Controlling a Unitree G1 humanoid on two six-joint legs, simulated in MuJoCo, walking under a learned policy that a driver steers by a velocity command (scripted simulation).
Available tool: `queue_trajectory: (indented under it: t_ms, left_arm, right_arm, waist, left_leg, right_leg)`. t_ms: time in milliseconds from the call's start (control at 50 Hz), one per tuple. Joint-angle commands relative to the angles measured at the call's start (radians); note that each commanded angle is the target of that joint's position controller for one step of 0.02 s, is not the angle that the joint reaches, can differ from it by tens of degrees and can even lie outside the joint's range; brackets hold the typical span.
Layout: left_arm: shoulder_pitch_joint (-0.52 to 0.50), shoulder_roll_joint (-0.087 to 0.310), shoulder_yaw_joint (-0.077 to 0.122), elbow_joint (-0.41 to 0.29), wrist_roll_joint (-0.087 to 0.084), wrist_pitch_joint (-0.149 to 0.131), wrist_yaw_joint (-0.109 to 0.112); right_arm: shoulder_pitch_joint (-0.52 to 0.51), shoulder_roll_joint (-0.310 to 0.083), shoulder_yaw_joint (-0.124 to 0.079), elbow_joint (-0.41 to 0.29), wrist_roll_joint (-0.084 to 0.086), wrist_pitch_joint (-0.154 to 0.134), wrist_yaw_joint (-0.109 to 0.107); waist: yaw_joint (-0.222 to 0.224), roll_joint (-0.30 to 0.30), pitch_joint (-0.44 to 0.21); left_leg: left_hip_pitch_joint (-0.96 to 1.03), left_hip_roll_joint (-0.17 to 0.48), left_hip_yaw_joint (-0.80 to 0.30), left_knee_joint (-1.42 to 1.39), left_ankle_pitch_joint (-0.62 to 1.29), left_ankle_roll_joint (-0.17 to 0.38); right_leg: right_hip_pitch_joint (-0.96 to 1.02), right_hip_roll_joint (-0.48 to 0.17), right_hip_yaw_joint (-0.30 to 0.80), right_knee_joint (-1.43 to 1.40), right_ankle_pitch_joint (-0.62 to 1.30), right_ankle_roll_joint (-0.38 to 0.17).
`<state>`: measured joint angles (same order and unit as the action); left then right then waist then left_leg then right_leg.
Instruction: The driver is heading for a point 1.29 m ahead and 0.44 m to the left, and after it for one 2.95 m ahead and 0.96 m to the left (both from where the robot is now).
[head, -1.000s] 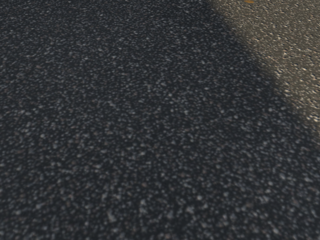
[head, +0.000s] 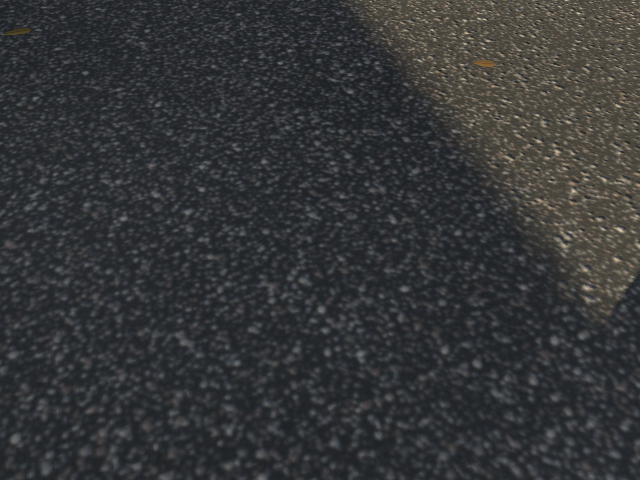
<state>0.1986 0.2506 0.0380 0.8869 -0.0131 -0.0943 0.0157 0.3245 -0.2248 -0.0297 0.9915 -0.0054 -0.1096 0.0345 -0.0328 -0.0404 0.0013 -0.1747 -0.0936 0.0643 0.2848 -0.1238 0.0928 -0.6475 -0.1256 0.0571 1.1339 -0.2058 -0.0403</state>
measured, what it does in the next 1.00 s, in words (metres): walks ahead, turning left: right foot, then left foot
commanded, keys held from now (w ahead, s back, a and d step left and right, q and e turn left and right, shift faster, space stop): w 0.38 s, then w+q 0.62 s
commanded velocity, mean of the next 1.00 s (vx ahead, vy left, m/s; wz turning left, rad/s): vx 0.50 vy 0.00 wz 0.24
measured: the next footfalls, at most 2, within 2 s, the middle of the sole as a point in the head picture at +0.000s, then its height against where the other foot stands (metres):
right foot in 0.30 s outside the picture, level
left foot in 0.88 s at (281, 435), level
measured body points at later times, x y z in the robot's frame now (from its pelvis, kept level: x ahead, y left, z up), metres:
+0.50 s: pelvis +0.27 -0.08 +0.00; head +0.29 -0.10 +0.45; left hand +0.33 +0.18 -0.12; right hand +0.36 -0.35 -0.14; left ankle +0.27 +0.08 -0.65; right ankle +0.29 -0.16 -0.74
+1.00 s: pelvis +0.54 +0.00 -0.02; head +0.57 +0.02 +0.43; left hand +0.54 +0.29 -0.14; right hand +0.74 -0.22 -0.13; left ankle +0.58 +0.08 -0.74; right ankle +0.46 -0.18 -0.63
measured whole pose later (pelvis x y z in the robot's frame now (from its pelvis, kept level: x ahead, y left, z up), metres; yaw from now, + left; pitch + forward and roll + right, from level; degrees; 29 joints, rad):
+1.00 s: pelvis +0.54 +0.00 -0.02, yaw +18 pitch +2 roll +0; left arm 0.23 0.26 0.05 0.88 -0.02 -0.13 0.00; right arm 0.19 -0.26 -0.08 0.79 0.02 -0.06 0.04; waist 0.00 0.00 0.04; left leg -0.40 -0.09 0.02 0.54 -0.17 0.11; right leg -0.38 -0.05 0.03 1.25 -0.40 -0.02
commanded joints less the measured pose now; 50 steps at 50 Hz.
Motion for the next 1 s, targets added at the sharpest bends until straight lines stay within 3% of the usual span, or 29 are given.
queue_trajectory:
  t_ms: [20, 120, 180, 220, 260, 280, 300, 320, 340, 360, 380, 400, 440, 480, 580, 660, 760, 780, 820, 840, 860, 880, 900, 920, 940, 960, 980, 1000]
  left_arm:
    - [0.033, 0.042, 0.012, -0.042, 0.012, 0.006, 0.007]
    - [-0.156, 0.029, 0.004, -0.09, 0.0, -0.006, -0.009]
    - [-0.235, 0.035, 0.001, -0.121, -0.009, -0.01, -0.028]
    - [-0.252, 0.049, 0.004, -0.138, -0.01, -0.019, -0.041]
    - [-0.188, 0.077, 0.016, -0.131, -0.009, -0.027, -0.048]
    - [-0.082, 0.107, 0.034, -0.101, -0.007, -0.03, -0.046]
    - [0.11, 0.168, 0.062, -0.046, -0.005, -0.032, -0.039]
    - [0.274, 0.285, 0.09, -0.019, 0.016, -0.028, -0.033]
    - [0.309, 0.25, 0.08, -0.004, 0.012, -0.023, -0.039]
    - [0.237, 0.172, 0.056, -0.017, 0.007, -0.026, -0.041]
    - [0.143, 0.13, 0.042, -0.041, 0.006, -0.024, -0.04]
    - [0.063, 0.098, 0.031, -0.053, 0.009, -0.023, -0.044]
    - [0.018, 0.059, 0.021, -0.046, 0.02, -0.03, -0.05]
    - [0.053, 0.072, 0.027, -0.016, 0.026, -0.037, -0.046]
    - [0.094, 0.101, 0.036, 0.016, 0.034, -0.035, -0.017]
    - [0.123, 0.116, 0.036, 0.031, 0.026, -0.029, 0.001]
    - [0.193, 0.135, 0.045, 0.063, 0.012, 0.003, 0.009]
    - [0.185, 0.143, 0.047, 0.061, 0.01, 0.011, 0.011]
    - [0.151, 0.172, 0.055, 0.044, 0.007, 0.023, 0.018]
    - [0.136, 0.187, 0.059, 0.035, 0.006, 0.029, 0.023]
    - [0.111, 0.199, 0.062, 0.026, 0.004, 0.036, 0.026]
    - [0.1, 0.198, 0.058, 0.008, 0.002, 0.031, 0.026]
    - [0.174, 0.071, 0.022, -0.032, 0.036, 0.007, 0.008]
    - [0.165, 0.063, 0.008, -0.064, 0.009, -0.043, -0.012]
    - [0.033, 0.131, 0.028, -0.096, -0.028, -0.072, -0.022]
    - [-0.008, 0.13, 0.027, -0.113, -0.031, -0.081, -0.021]
    - [-0.01, 0.127, 0.032, -0.102, -0.009, -0.077, -0.011]
    - [0.008, 0.136, 0.043, -0.102, 0.008, -0.062, -0.005]
  right_arm:
    - [-0.039, -0.133, -0.021, -0.056, 0.002, -0.016, -0.02]
    - [0.058, -0.166, -0.027, -0.033, 0.02, -0.001, -0.035]
    - [0.106, -0.168, -0.03, -0.01, 0.026, 0.011, -0.035]
    - [0.113, -0.174, -0.034, -0.003, 0.026, 0.021, -0.038]
    - [0.089, -0.189, -0.04, -0.006, 0.027, 0.032, -0.039]
    - [0.067, -0.184, -0.037, -0.013, 0.024, 0.037, -0.04]
    - [0.057, -0.15, -0.023, -0.026, 0.012, 0.039, -0.039]
    - [0.129, -0.059, 0.007, -0.056, 0.0, 0.023, -0.034]
    - [0.166, -0.028, 0.019, -0.042, 0.018, -0.003, -0.028]
    - [0.09, -0.144, -0.009, -0.056, 0.042, -0.021, -0.024]
    - [0.009, -0.165, -0.015, -0.08, 0.05, -0.027, -0.024]
    - [-0.023, -0.15, -0.017, -0.081, 0.043, -0.021, -0.03]
    - [0.0, -0.115, -0.025, -0.071, 0.034, 0.013, -0.037]
    - [0.02, -0.08, -0.026, -0.064, 0.038, 0.037, -0.039]
    - [-0.103, -0.08, -0.04, -0.117, 0.03, 0.043, -0.037]
    - [-0.229, -0.057, -0.031, -0.164, 0.022, 0.041, -0.016]
    - [-0.355, -0.041, -0.022, -0.249, 0.025, 0.04, 0.016]
    - [-0.361, -0.043, -0.023, -0.264, 0.027, 0.04, 0.024]
    - [-0.324, -0.069, -0.036, -0.28, 0.029, 0.042, 0.033]
    - [-0.257, -0.094, -0.051, -0.274, 0.03, 0.045, 0.034]
    - [-0.126, -0.137, -0.075, -0.248, 0.033, 0.047, 0.032]
    - [0.04, -0.211, -0.113, -0.208, 0.032, 0.051, 0.015]
    - [0.107, -0.32, -0.136, -0.195, 0.032, 0.056, -0.006]
    - [0.117, -0.305, -0.121, -0.219, 0.02, 0.044, -0.004]
    - [0.105, -0.235, -0.104, -0.214, 0.011, 0.038, -0.004]
    - [0.032, -0.191, -0.092, -0.225, 0.02, 0.032, -0.005]
    - [-0.051, -0.159, -0.081, -0.248, 0.024, 0.031, -0.002]
    - [-0.1, -0.131, -0.071, -0.266, 0.019, 0.031, -0.004]
  waist:
    - [0.046, 0.078, 0.053]
    - [-0.023, 0.083, 0.057]
    - [-0.049, 0.092, 0.077]
    - [-0.042, 0.099, 0.08]
    - [0.006, 0.118, 0.048]
    - [0.065, 0.115, -0.011]
    - [0.141, 0.082, -0.136]
    - [0.151, -0.123, -0.304]
    - [0.14, -0.262, -0.39]
    - [0.135, -0.162, -0.263]
    - [0.109, -0.097, -0.165]
    - [0.077, -0.021, -0.097]
    - [0.028, -0.04, -0.042]
    - [0.014, -0.036, -0.016]
    - [0.029, -0.014, 0.026]
    - [0.07, -0.007, 0.067]
    - [0.107, 0.005, 0.108]
    - [0.099, -0.002, 0.106]
    - [0.057, -0.04, 0.054]
    - [0.015, -0.066, 0.005]
    - [-0.06, -0.066, -0.068]
    - [-0.142, -0.019, -0.155]
    - [-0.075, 0.239, -0.246]
    - [-0.06, 0.239, -0.4]
    - [-0.099, 0.152, -0.296]
    - [-0.061, 0.094, -0.178]
    - [-0.008, 0.016, -0.111]
    - [0.03, 0.02, -0.079]
  left_leg:
    - [-0.093, 0.284, -0.218, -0.203, 0.064, 0.172]
    - [0.012, 0.271, -0.162, -0.181, 0.071, 0.123]
    - [0.108, 0.308, -0.172, -0.138, 0.053, 0.118]
    - [0.168, 0.339, -0.186, -0.095, 0.063, 0.107]
    - [0.191, 0.348, -0.188, -0.015, 0.186, 0.087]
    - [0.178, 0.311, -0.154, 0.109, 0.353, 0.066]
    - [0.076, 0.249, -0.101, 0.346, 0.397, 0.034]
    - [-0.284, 0.119, -0.019, 0.752, 0.085, -0.036]
    - [-0.519, 0.029, -0.12, 0.97, -0.421, -0.051]
    - [-0.614, 0.098, -0.187, 1.062, -0.385, -0.029]
    - [-0.616, 0.153, -0.161, 1.045, -0.289, -0.015]
    - [-0.57, 0.193, -0.145, 0.986, -0.208, -0.021]
    - [-0.465, 0.234, -0.152, 0.895, -0.124, -0.029]
    - [-0.457, 0.225, -0.161, 0.875, -0.08, -0.037]
    - [-0.58, 0.191, -0.21, 0.672, 0.132, -0.052]
    - [-0.56, 0.184, -0.132, 0.478, 0.253, -0.048]
    - [-0.634, 0.175, -0.058, 0.376, 0.14, -0.019]
    - [-0.616, 0.166, -0.035, 0.364, 0.094, -0.007]
    - [-0.479, 0.106, 0.038, 0.358, -0.005, 0.026]
    - [-0.371, 0.066, 0.067, 0.366, -0.052, 0.047]
    - [-0.186, 0.026, 0.076, 0.32, -0.033, 0.078]
    - [0.105, 0.045, -0.019, 0.252, 0.015, 0.124]
    - [0.469, 0.307, -0.478, 0.24, 0.014, 0.263]
    - [0.619, 0.453, -0.925, 0.052, -0.096, 0.388]
    - [0.559, 0.407, -0.789, 0.02, -0.064, 0.313]
    - [0.401, 0.364, -0.626, 0.018, 0.01, 0.265]
    - [0.235, 0.318, -0.516, 0.006, 0.096, 0.23]
    - [0.118, 0.284, -0.446, -0.017, 0.163, 0.213]
  right_leg:
    - [-0.031, -0.043, 0.003, -0.144, 0.151, 0.028]
    - [0.006, 0.012, -0.043, -0.464, 0.306, 0.039]
    - [-0.001, 0.027, -0.046, -0.551, 0.259, 0.03]
    - [0.009, 0.036, -0.045, -0.595, 0.186, 0.005]
    - [0.121, 0.066, -0.069, -0.635, 0.118, -0.025]
    - [0.266, 0.099, -0.096, -0.658, 0.105, -0.047]
    - [0.53, 0.067, -0.055, -0.642, 0.128, -0.089]
    - [0.934, -0.192, 0.318, -0.659, 0.091, -0.22]
    - [1.066, -0.295, 0.677, -0.821, -0.032, -0.307]
    - [0.962, -0.261, 0.586, -0.837, -0.067, -0.255]
    - [0.821, -0.223, 0.427, -0.848, -0.002, -0.215]
    - [0.68, -0.182, 0.307, -0.887, 0.077, -0.192]
    - [0.533, -0.121, 0.162, -0.956, 0.137, -0.157]
    - [0.491, -0.106, 0.073, -0.986, 0.235, -0.161]
    - [0.54, -0.105, -0.062, -1.012, 0.332, -0.141]
    - [0.576, -0.104, -0.149, -1.035, 0.314, -0.113]
    - [0.769, -0.163, -0.201, -0.951, 0.429, -0.103]
    - [0.786, -0.17, -0.215, -0.918, 0.504, -0.096]
    - [0.786, -0.167, -0.251, -0.801, 0.828, -0.075]
    - [0.777, -0.162, -0.264, -0.691, 0.99, -0.065]
    - [0.728, -0.14, -0.278, -0.512, 1.044, -0.046]
    - [0.547, -0.093, -0.282, -0.253, 0.857, -0.007]
    - [0.122, 0.063, -0.255, 0.128, -0.01, 0.048]
    - [-0.087, 0.185, -0.016, 0.324, -0.396, 0.047]
    - [-0.185, 0.12, 0.056, 0.33, -0.313, 0.019]
    - [-0.183, 0.074, 0.04, 0.244, -0.212, 0.003]
    - [-0.115, 0.034, 0.029, 0.158, -0.155, 0.011]
    - [-0.038, 0.008, 0.027, 0.092, -0.121, 0.022]
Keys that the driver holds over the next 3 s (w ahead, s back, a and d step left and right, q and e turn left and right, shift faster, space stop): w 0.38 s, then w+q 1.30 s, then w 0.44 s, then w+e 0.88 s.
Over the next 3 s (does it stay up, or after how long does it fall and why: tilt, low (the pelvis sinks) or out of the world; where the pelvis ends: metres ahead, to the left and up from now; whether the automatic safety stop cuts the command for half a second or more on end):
stays up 1.41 0.63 -0.02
